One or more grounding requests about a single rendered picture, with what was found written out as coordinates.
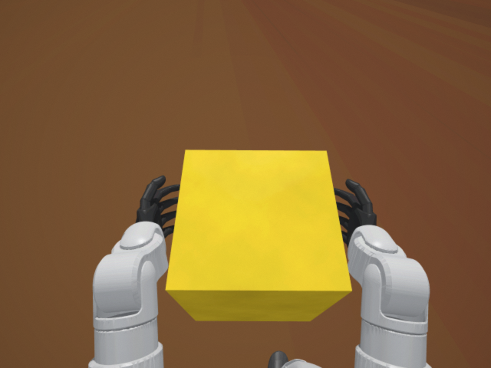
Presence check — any robot right forearm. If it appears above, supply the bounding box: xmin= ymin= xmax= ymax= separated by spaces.
xmin=348 ymin=225 xmax=432 ymax=368

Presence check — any left robot hand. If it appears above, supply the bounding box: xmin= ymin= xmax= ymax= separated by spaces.
xmin=136 ymin=176 xmax=180 ymax=238

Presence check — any robot right foot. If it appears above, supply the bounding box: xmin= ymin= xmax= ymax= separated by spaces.
xmin=268 ymin=351 xmax=288 ymax=368

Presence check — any right robot hand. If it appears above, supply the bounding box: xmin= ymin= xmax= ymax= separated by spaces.
xmin=334 ymin=179 xmax=377 ymax=247

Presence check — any robot left forearm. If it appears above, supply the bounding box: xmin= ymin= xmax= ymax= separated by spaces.
xmin=88 ymin=222 xmax=169 ymax=368

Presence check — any carton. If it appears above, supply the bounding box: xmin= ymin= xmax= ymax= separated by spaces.
xmin=166 ymin=150 xmax=352 ymax=321

